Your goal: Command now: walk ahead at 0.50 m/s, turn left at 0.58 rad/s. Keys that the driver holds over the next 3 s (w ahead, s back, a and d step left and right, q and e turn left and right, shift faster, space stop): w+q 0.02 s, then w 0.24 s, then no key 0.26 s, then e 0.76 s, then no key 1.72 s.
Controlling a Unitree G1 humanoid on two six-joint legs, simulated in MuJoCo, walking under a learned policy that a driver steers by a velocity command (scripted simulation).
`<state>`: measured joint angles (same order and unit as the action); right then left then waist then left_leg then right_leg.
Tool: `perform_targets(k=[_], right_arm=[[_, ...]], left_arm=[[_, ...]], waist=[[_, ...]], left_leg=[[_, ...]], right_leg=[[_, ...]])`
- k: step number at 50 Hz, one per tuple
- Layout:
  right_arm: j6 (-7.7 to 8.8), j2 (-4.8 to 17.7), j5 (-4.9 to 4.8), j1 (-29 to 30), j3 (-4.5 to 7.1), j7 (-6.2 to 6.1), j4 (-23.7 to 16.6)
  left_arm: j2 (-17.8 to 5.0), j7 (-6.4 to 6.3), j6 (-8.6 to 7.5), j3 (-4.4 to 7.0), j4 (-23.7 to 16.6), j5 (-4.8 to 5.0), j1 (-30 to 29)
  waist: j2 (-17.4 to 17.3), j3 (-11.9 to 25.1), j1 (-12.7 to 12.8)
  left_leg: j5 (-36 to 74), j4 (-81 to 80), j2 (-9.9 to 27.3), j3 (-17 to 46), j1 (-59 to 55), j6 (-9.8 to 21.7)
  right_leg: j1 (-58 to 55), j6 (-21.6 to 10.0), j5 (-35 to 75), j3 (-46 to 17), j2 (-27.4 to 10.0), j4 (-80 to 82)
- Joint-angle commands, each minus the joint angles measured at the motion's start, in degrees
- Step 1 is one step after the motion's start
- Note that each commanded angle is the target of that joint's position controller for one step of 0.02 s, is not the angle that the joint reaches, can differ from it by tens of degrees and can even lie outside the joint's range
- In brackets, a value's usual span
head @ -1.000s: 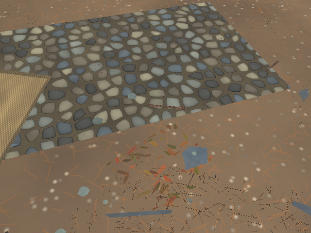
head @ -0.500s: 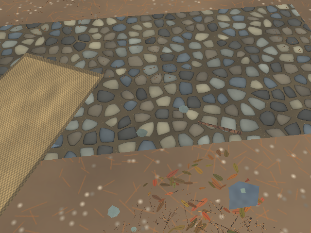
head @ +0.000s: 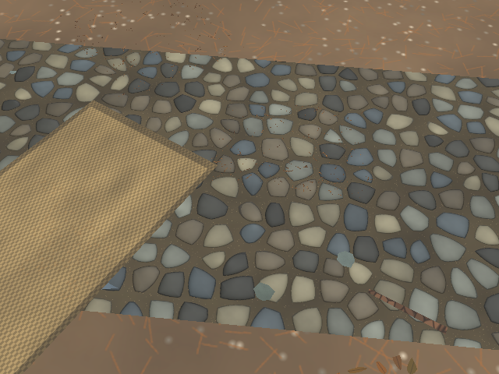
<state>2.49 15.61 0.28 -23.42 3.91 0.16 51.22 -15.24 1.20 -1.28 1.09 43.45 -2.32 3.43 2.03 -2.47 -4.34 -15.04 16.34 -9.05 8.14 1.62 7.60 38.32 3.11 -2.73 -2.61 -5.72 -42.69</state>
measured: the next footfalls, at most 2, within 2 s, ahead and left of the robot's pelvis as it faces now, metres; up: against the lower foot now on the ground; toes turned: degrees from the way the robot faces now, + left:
right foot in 0.14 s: +0.27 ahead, -0.13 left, +0.00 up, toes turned +5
left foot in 0.58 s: +0.42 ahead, +0.07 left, +0.00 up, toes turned +7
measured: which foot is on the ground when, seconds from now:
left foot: down 0.00-0.16, up 0.18-0.56, down 0.58-1.00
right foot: up 0.00-0.12, down 0.14-0.60, up 0.62-1.00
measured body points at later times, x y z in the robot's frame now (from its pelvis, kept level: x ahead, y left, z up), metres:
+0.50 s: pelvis +0.26 -0.04 +0.00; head +0.30 -0.05 +0.45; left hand +0.22 +0.21 -0.13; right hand +0.44 -0.26 -0.12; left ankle +0.36 +0.09 -0.70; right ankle +0.23 -0.13 -0.74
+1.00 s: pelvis +0.30 -0.04 -0.01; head +0.32 -0.05 +0.44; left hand +0.41 +0.22 -0.14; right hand +0.39 -0.31 -0.15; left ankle +0.38 +0.07 -0.74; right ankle +0.29 -0.12 -0.74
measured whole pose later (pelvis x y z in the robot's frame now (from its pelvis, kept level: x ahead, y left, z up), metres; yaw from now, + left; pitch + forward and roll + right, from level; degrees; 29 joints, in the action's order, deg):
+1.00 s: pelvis +0.30 -0.04 -0.01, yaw -6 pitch +0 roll +2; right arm -1.2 14.8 1.5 -9.7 2.6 -2.3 49.7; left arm -14.0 1.0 4.0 3.2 48.4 -1.1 13.5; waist -0.5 -2.1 0.4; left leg -10.2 30.4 3.9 -13.0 19.3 2.0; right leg 16.6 -2.4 -21.8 3.3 -1.0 -38.0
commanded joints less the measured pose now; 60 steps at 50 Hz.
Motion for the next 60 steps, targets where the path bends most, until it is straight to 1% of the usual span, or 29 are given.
perform_targets(k=[1,4,6,7,8,9,10,11,12,17,23,27,29,30,31,32,34,36,43,47,49,50,51,52,53,54,55,56,60], right_arm=[[0.32,9.12,0.55,-4.57,2.03,-0.69,-2.00],[0.70,9.81,0.74,-1.85,2.00,-1.38,-2.68],[1.37,10.28,0.60,-0.27,1.86,-0.92,-2.49],[1.86,8.12,0.27,-0.68,1.17,-0.41,-3.05],[1.99,2.32,-1.53,-7.83,-0.02,-0.20,-4.14],[1.68,5.89,0.08,-9.25,0.27,-0.42,-3.02],[1.21,7.06,1.03,-4.66,0.51,-0.38,-2.85],[1.23,6.62,1.37,0.12,0.21,0.12,-3.71],[1.05,5.86,1.37,2.08,0.11,0.54,-4.35],[-0.51,3.21,2.01,2.22,-0.68,0.95,-4.03],[-0.47,0.23,1.15,12.81,-2.89,0.99,-5.84],[-0.02,1.42,1.30,13.41,-2.90,-0.17,-4.67],[1.18,2.81,2.03,8.86,-2.52,-1.01,-2.64],[1.92,6.54,2.56,5.17,-1.80,-1.56,-2.13],[0.95,9.42,1.53,3.92,-0.76,-1.77,-2.14],[0.12,7.07,-0.37,3.88,-1.04,-1.55,-2.88],[-0.75,5.49,-0.07,8.76,-1.38,-2.18,-3.74],[-1.25,3.95,0.26,12.86,-1.63,-3.24,-4.31],[-1.95,4.70,1.34,14.37,-0.73,-3.28,-4.38],[-2.82,7.02,1.52,14.42,0.31,-2.63,-4.37],[-3.40,8.17,1.02,15.56,0.89,-2.63,-4.56],[-3.85,7.53,1.20,14.21,1.07,-2.49,-4.08],[-4.56,4.30,1.32,11.43,0.64,-1.94,-4.21],[-5.09,2.89,0.87,16.29,0.10,-2.78,-8.07],[-5.43,3.99,1.32,18.86,0.16,-2.88,-8.41],[-5.39,3.89,0.54,17.31,0.36,-2.38,-7.62],[-4.84,4.31,0.26,15.42,0.57,-1.96,-6.55],[-4.50,5.04,1.13,13.97,0.90,-1.67,-5.68],[-4.49,4.05,1.02,13.61,0.79,-1.38,-6.03]], left_arm=[[-4.29,0.19,-1.42,0.46,-6.81,0.46,-9.17],[-5.74,0.07,-2.20,0.76,-5.99,0.65,-4.14],[-8.23,-0.95,-3.07,2.05,-1.91,0.54,8.87],[-10.87,-1.82,-3.72,2.84,-0.74,-0.32,17.10],[-16.81,-2.24,-3.45,4.33,-0.44,-1.54,21.94],[-14.85,-1.61,-2.46,4.46,0.52,0.00,19.87],[-9.90,-1.32,-2.28,3.49,-0.56,0.74,14.24],[-6.34,-0.99,-2.48,2.65,-0.78,0.83,10.92],[-5.17,-1.02,-2.74,2.22,-0.20,0.57,10.18],[-5.05,-0.46,-5.17,1.79,4.23,1.66,14.60],[-4.90,-0.77,-3.64,1.19,7.39,1.81,16.73],[-5.15,-1.33,-2.70,1.17,9.51,2.06,18.53],[-4.88,-1.62,-2.41,1.06,10.14,2.54,18.75],[-3.67,-1.76,-2.69,0.65,8.93,2.57,20.15],[0.86,-2.17,-1.93,-0.28,9.20,3.98,26.92],[-3.75,-2.90,-0.21,1.00,9.67,3.37,23.57],[-4.77,-2.61,1.30,2.28,8.54,1.41,18.23],[-2.88,-2.12,2.58,2.47,8.48,0.96,17.88],[-1.14,-1.41,5.31,2.64,5.59,0.99,14.39],[-2.35,-0.37,5.49,2.89,3.15,1.26,13.03],[-2.39,0.01,5.01,3.01,3.25,1.26,15.89],[-3.57,0.04,4.54,3.36,3.58,1.00,17.15],[-7.87,-0.46,3.88,4.18,2.44,0.40,16.59],[-15.70,-1.08,3.82,5.98,1.14,0.56,16.32],[-13.26,-1.94,3.84,5.86,1.83,0.14,16.83],[-10.68,-2.36,3.81,5.14,1.32,0.75,13.53],[-9.46,-2.31,3.93,4.84,0.21,0.95,9.64],[-8.89,-2.25,3.69,4.74,-0.78,1.42,7.93],[-8.04,-1.74,2.85,4.81,-0.68,2.15,11.71]], waist=[[-5.89,-0.30,-1.59],[-6.98,0.66,1.65],[-4.97,6.55,7.69],[-1.84,12.62,11.11],[10.94,20.64,8.82],[10.67,19.59,7.18],[3.06,9.27,5.69],[-1.28,4.29,5.67],[0.06,2.01,4.85],[2.48,2.30,2.31],[5.35,3.74,4.82],[4.06,3.09,5.07],[0.19,3.56,2.59],[-4.92,8.34,2.47],[-14.62,15.92,4.13],[-11.45,17.47,1.44],[-7.01,8.43,3.25],[-8.20,4.20,5.87],[-10.10,5.41,5.37],[-9.91,6.33,4.86],[-8.01,6.31,6.83],[-3.59,4.66,7.18],[10.56,1.81,6.25],[17.93,-2.97,7.51],[9.23,-3.52,7.37],[5.99,-2.95,4.96],[4.34,-2.21,3.17],[5.27,-0.33,2.86],[2.75,4.35,4.40]], left_leg=[[29.31,0.26,14.83,11.72,-2.44,5.43],[34.86,3.23,16.29,11.88,-1.73,2.79],[45.09,16.77,13.34,8.77,0.07,0.47],[34.38,29.84,10.41,6.38,6.67,-0.63],[0.28,48.92,1.73,0.18,23.01,-3.29],[-14.38,55.19,1.64,-0.11,30.23,-2.91],[-9.14,56.99,5.17,0.38,32.55,-2.82],[-5.17,54.18,7.08,-0.22,31.95,-2.90],[-3.79,51.36,8.53,-0.79,31.02,-3.00],[-2.27,45.30,7.99,-3.57,28.03,-5.71],[9.71,24.23,8.47,-10.58,21.50,-7.04],[10.06,16.23,8.20,-9.69,16.92,-5.17],[21.25,5.66,9.92,-7.41,7.58,-3.79],[45.24,8.87,19.44,-0.23,-2.49,-2.26],[63.61,12.21,31.59,9.21,-11.65,7.02],[57.40,9.91,33.20,11.79,-8.36,10.75],[39.54,3.82,29.10,6.50,0.83,9.04],[30.34,-0.10,25.61,-0.01,9.34,6.24],[10.29,-1.45,24.76,-7.03,13.89,5.67],[5.67,0.45,27.25,-7.30,13.93,4.75],[2.86,4.34,26.65,-9.74,16.93,1.45],[-1.28,9.87,24.89,-12.46,20.30,-2.04],[-11.53,24.15,18.20,-18.53,27.30,-7.01],[-20.21,32.47,8.16,-15.06,36.10,-9.48],[-16.54,40.45,10.38,-8.59,33.90,-9.20],[-11.14,41.88,10.63,-6.93,32.77,-8.83],[-7.04,41.93,10.48,-6.47,32.15,-8.50],[-4.87,43.49,9.91,-6.86,32.32,-8.32],[-4.61,43.86,9.46,-6.30,33.12,-9.63]], right_leg=[[0.68,-0.72,0.80,2.41,3.68,5.01],[-10.68,-3.52,-1.56,2.30,5.19,11.90],[-27.67,-6.25,-3.31,3.80,7.42,16.29],[-40.28,-8.63,-9.04,-3.73,-0.25,17.31],[-55.98,-15.62,-14.70,-29.83,-16.60,19.90],[-52.67,-18.12,-20.58,-43.67,-18.70,26.83],[-43.56,-17.34,-25.29,-35.66,-16.39,27.90],[-36.77,-16.00,-21.34,-27.21,-13.12,29.01],[-33.16,-14.50,-14.82,-20.93,-10.27,30.13],[-30.74,-14.90,31.40,-5.69,-7.00,28.69],[-30.64,-12.07,38.34,2.94,-2.49,27.09],[-33.05,-11.41,33.13,-0.77,-4.68,21.91],[-30.97,-8.94,24.36,-2.06,-2.33,14.82],[-25.89,-7.15,9.24,-0.98,0.07,8.46],[-19.26,-6.15,-23.29,2.58,6.27,-3.02],[-16.92,-5.91,-36.64,2.06,8.77,-11.85],[-12.09,-4.99,-32.88,1.21,7.07,-20.28],[-14.13,-3.27,-26.70,1.14,4.97,-19.77],[-17.61,-2.73,-22.02,4.86,4.38,-9.07],[-21.41,-4.63,-22.04,6.60,4.63,-1.59],[-27.88,-6.53,-17.47,7.72,5.71,7.99],[-30.60,-7.68,-14.94,4.24,5.35,15.45],[-30.25,-10.18,-17.19,-13.13,-5.65,28.65],[-23.59,-17.29,-8.66,-30.26,-16.90,33.12],[-21.69,-18.59,-7.81,-25.91,-14.56,32.06],[-20.88,-17.18,-8.92,-20.36,-10.40,30.50],[-22.15,-15.15,-8.23,-16.71,-6.70,29.53],[-24.94,-14.68,-3.15,-14.79,-4.89,28.15],[-33.26,-15.81,9.16,-14.67,-4.23,24.79]])
Over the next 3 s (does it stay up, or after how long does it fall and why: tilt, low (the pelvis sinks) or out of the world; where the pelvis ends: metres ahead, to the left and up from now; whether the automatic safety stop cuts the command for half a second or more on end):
stays up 0.28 -0.04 0.00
